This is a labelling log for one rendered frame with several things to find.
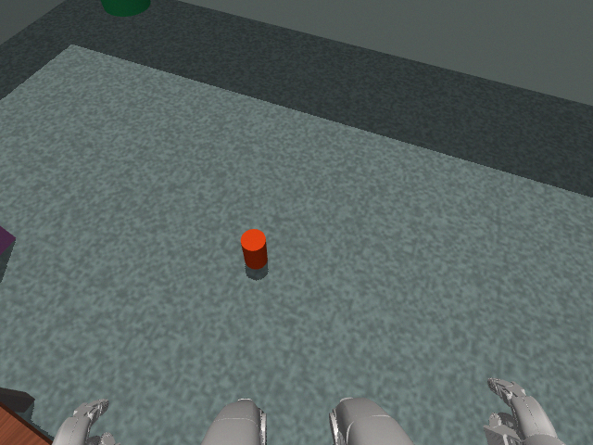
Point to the can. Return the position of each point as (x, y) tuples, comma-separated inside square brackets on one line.
[(254, 247)]

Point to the coffee table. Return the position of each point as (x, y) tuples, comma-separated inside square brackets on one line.
[(14, 430)]

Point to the left robot hand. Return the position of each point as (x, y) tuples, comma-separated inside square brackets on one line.
[(76, 429)]

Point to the right robot hand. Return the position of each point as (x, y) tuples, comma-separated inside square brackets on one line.
[(528, 417)]

